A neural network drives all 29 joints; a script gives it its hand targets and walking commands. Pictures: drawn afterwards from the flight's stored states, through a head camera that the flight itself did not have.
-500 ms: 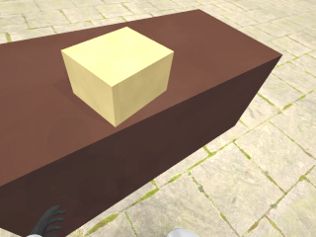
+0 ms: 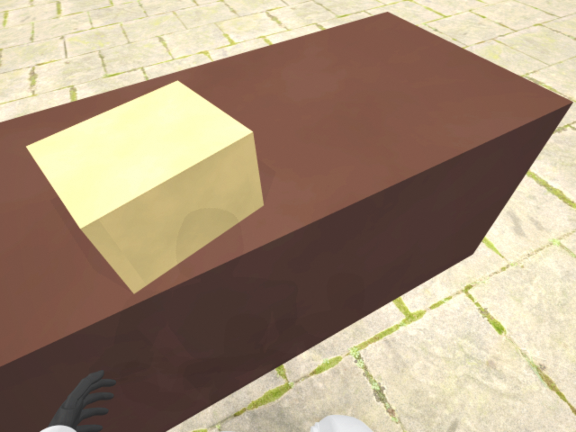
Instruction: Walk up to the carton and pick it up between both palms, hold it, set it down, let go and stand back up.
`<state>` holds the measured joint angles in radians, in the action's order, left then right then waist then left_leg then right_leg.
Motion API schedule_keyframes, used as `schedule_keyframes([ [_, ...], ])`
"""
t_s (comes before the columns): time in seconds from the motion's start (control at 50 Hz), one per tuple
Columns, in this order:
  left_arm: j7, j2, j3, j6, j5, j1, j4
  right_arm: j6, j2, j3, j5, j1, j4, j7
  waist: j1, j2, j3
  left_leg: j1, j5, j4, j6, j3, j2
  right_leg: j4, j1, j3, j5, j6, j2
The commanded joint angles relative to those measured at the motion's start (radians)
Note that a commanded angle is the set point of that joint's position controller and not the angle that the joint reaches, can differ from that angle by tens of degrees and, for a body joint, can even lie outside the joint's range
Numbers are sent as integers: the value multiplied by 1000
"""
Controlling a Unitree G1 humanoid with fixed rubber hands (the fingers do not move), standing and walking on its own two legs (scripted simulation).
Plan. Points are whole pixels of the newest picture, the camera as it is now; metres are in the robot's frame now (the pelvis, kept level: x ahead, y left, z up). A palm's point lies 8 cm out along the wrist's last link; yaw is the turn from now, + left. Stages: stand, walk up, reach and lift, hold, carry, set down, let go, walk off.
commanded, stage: walk up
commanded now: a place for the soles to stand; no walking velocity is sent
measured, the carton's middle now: (157, 179) +0.52 +0.26 +0.04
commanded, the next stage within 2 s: none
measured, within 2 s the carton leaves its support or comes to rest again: neither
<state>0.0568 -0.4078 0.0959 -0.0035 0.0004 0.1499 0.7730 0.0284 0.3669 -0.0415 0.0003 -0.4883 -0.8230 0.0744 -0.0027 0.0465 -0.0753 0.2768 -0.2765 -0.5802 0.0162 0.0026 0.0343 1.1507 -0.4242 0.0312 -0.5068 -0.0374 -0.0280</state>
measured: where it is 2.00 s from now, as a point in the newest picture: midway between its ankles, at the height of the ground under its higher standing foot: outside the picture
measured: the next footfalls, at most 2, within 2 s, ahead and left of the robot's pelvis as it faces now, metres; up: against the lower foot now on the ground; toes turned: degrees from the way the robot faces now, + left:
right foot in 0.10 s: +0.06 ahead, -0.15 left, +0.00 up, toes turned +7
left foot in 0.44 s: +0.19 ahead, -0.01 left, +0.00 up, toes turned +10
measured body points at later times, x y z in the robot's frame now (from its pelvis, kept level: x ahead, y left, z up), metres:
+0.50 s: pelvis +0.14 -0.13 +0.01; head +0.18 -0.17 +0.45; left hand +0.14 +0.21 -0.05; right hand +0.27 -0.41 -0.14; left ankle +0.15 -0.02 -0.72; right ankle +0.10 -0.20 -0.65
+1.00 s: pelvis +0.19 -0.15 +0.01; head +0.26 -0.20 +0.45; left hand +0.11 +0.20 -0.02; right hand +0.36 -0.40 -0.16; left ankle +0.13 +0.01 -0.63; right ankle +0.20 -0.24 -0.71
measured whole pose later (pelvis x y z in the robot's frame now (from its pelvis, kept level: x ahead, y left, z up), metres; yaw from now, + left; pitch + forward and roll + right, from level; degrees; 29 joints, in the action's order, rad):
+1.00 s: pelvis +0.19 -0.15 +0.01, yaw +18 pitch -1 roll +3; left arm -0.10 -0.40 0.09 0.06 0.00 0.39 0.75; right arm -0.12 0.42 -0.05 0.00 -0.21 -0.82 -0.04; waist 0.00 -0.13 -0.14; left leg 0.50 -0.32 -1.16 0.06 -0.17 0.12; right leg 0.64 -0.25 0.03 -0.37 0.01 0.03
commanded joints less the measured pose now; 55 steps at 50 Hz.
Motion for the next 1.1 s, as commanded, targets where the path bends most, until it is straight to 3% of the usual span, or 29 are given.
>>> schedule_keyframes([
  [0.0, 14, -181, 84, -23, 5, 255, -98, 65, 360, -79, 30, 419, 147, 40, 235, -185, -154, 595, -296, 291, 241, -615, -450, -73, 173, -425, -144, 109, 199],
  [0.02, 11, -206, 96, -10, 10, 340, -49, 60, 327, -78, 31, 465, 167, 17, 286, -196, -99, 630, -254, 178, 159, -404, -307, -317, 368, -328, -133, 116, 159],
  [0.04, -5, -204, 110, 14, 10, 498, 27, 49, 257, -69, 44, 509, 184, -1, 363, -87, -66, 674, -204, -153, 98, -234, -110, -580, 522, -215, -66, 86, 103],
  [0.06, -25, -245, 120, 36, 20, 516, 41, 46, 122, -34, 53, 394, 173, -15, 331, 201, -90, 683, -258, -565, 60, -150, 84, -808, 461, -354, -28, -9, 169],
  [0.08, -44, -312, 123, 55, 31, 388, -7, 40, 119, -28, 55, 223, 169, -28, 186, 237, -73, 707, -266, -711, 23, -178, 125, -891, 388, -623, 47, -26, 307],
  [0.1, -55, -341, 115, 63, 39, 225, -71, 32, 167, -45, 58, 100, 127, -33, 63, 97, 0, 600, -238, -727, 22, -202, 71, -927, 343, -747, 54, 16, 398],
  [0.14, -70, -351, 114, 81, 9, 39, -101, 16, 248, -77, 60, 80, 68, -35, -22, 42, 48, 511, -113, -782, 25, -219, -3, -996, 292, -762, 68, -1, 426],
  [0.2, -90, -199, 76, 95, 14, 137, -72, 1, 220, -65, 30, 143, 37, -57, -8, 6, -69, 447, 7, -656, 18, -164, -8, -806, 339, -315, 800, -157, 243],
  [0.26, -101, -166, 72, 86, 8, 201, -87, -21, 189, -67, 28, 106, 23, -72, -20, 143, -8, 317, -42, -448, 11, -13, 91, -802, 467, -56, 1177, -274, 127],
  [0.3, -103, -170, 77, 77, 14, 169, -124, -25, 191, -67, 25, 114, 20, -79, -40, 146, 47, 218, -52, -137, -6, 168, 147, -736, 549, 96, 1348, -308, 38],
  [0.32, -104, -177, 80, 73, 17, 135, -146, -21, 188, -64, 20, 91, 13, -80, -69, 106, 81, 98, 31, 99, -9, 248, 153, -615, 538, 151, 1419, -304, 5],
  [0.36, -116, -183, 65, 62, 1, 101, -167, -16, 178, -87, 21, -59, -36, -72, -174, -42, 162, -272, 402, 412, 58, 156, 94, -124, 335, 153, 1186, -208, -14],
  [0.38, -120, -166, 50, 63, -19, 161, -151, -24, 161, -94, 32, 15, -23, -61, -154, -206, 181, -455, 589, 337, 143, -32, 25, 121, 88, 79, 601, -111, -16],
  [0.4, -122, -142, 41, 64, -25, 228, -145, -34, 157, -93, 48, 154, 22, -45, -77, -288, 154, -559, 616, 212, 252, -279, -105, 218, -209, -25, -119, -69, -17],
  [0.42, -128, -153, 42, 62, -27, 265, -128, -38, 180, -96, 43, 202, 79, -40, -35, -188, 196, -385, 581, 103, 311, -402, -236, 225, -169, -172, -221, -23, 75],
  [0.44, -127, -175, 50, 64, -39, 333, -82, -46, 219, -100, 27, 283, 112, -44, 37, -103, 139, 11, 553, 62, 296, -386, -268, 161, 59, -279, -255, 34, 130],
  [0.48, -125, -164, 33, 68, -51, 362, -64, -31, 280, -93, 27, 479, 170, -64, 118, -189, -47, 250, 550, 47, 301, -509, -428, -140, 87, -423, -380, 71, 215],
  [0.5, -133, -184, 33, 71, -44, 414, -25, -30, 281, -85, 32, 525, 192, -75, 146, -209, -45, 284, 575, -9, 266, -469, -380, -379, 184, -385, -212, 84, 237],
  [0.52, -147, -210, 51, 79, -39, 475, 35, -44, 262, -77, 34, 534, 203, -91, 173, -143, -34, 282, 557, -127, 166, -328, -213, -691, 300, -254, 96, 70, 194],
  [0.54, -159, -290, 77, 80, -25, 483, 68, -56, 186, -61, 36, 504, 208, -101, 187, 104, -90, 300, 237, -340, 69, -202, 14, -838, 267, -244, 320, 8, 170],
  [0.56, -175, -353, 96, 76, -3, 439, 55, -74, 161, -61, 54, 410, 205, -107, 123, 267, -53, 445, -242, -486, 17, -174, 152, -782, 339, -443, 595, 15, 293],
  [0.58, -181, -365, 100, 68, 6, 329, 14, -96, 200, -75, 78, 284, 165, -108, 27, 137, 13, 434, -268, -559, 7, -260, 107, -756, 322, -542, 642, 94, 408],
  [0.62, -182, -383, 107, 71, -3, 148, -67, -125, 278, -108, 78, 216, 110, -114, -48, 59, 17, 372, -224, -714, 7, -287, 75, -860, 134, -623, 313, 156, 524],
  [0.64, -182, -352, 102, 77, -2, 150, -72, -125, 294, -115, 85, 271, 107, -120, -47, 0, -32, 402, -155, -722, 0, -282, 49, -817, 165, -562, 337, 129, 478],
  [0.68, -183, -304, 93, 86, -16, 236, -37, -120, 264, -106, 69, 264, 84, -134, -31, -10, -16, 395, -10, -683, 4, -299, 64, -740, 291, -315, 579, -86, 314],
  [0.7, -182, -295, 92, 88, -19, 276, -26, -118, 241, -101, 66, 243, 73, -136, -19, 69, 27, 379, 5, -673, 3, -253, 84, -715, 351, -214, 744, -171, 256],
  [0.74, -180, -280, 93, 87, -15, 314, -30, -124, 218, -101, 66, 233, 69, -140, -6, 162, 104, 374, -7, -683, -1, -207, 112, -687, 448, -134, 914, -228, 215],
  [0.9, -187, -272, 90, 83, -3, 350, -60, -126, 227, -98, 67, 288, 84, -129, 26, 102, 115, 440, -27, -545, -14, -155, 51, -651, 551, -146, 900, -105, 286],
  [1.08, -175, -337, 96, 86, 7, 283, -58, -107, 226, -106, 69, 332, 131, -142, 28, 71, 47, 437, -115, -427, -30, -151, -89, -631, 469, -185, 889, 267, 452],
])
